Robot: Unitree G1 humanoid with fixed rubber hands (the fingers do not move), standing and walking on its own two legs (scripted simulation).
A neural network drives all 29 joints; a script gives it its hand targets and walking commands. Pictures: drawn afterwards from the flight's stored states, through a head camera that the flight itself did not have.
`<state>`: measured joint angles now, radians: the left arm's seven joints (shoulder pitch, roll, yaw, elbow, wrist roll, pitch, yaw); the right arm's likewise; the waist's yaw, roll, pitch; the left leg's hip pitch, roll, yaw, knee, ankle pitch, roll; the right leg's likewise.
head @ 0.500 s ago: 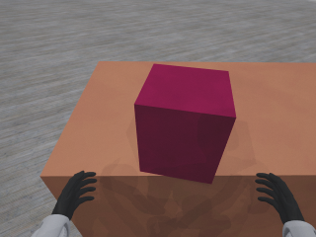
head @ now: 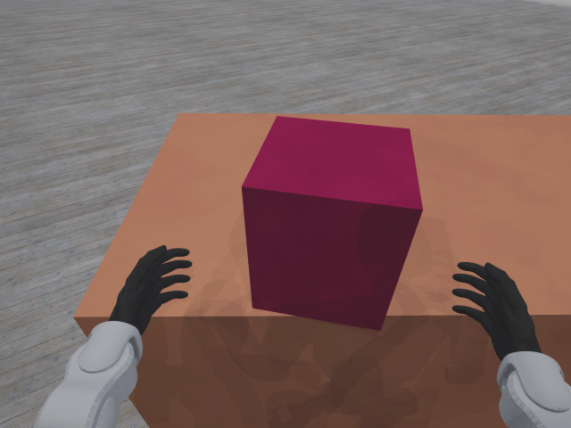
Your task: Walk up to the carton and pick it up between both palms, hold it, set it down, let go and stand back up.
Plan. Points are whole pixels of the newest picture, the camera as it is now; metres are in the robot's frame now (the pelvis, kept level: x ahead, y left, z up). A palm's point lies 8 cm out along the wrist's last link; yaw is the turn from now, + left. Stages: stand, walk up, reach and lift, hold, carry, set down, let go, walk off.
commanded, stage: reach and lift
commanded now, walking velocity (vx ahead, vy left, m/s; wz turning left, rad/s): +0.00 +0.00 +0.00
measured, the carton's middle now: (328, 221) +0.41 -0.05 +0.10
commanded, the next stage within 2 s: none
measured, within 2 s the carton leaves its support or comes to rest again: neither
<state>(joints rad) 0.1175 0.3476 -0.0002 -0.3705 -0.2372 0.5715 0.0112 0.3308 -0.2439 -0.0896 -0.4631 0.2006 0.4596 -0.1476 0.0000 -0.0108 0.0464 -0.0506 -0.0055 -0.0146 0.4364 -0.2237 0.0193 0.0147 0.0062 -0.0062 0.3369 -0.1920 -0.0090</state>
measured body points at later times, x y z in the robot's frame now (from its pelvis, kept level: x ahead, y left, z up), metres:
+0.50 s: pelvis +0.00 +0.00 +0.00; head -0.05 +0.02 +0.45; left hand +0.32 +0.19 +0.19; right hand +0.29 -0.21 +0.17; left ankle +0.02 +0.10 -0.74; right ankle +0.01 -0.13 -0.74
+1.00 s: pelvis +0.00 +0.00 +0.00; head -0.04 +0.02 +0.45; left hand +0.39 +0.17 +0.24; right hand +0.36 -0.21 +0.20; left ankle +0.02 +0.10 -0.74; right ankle +0.01 -0.13 -0.74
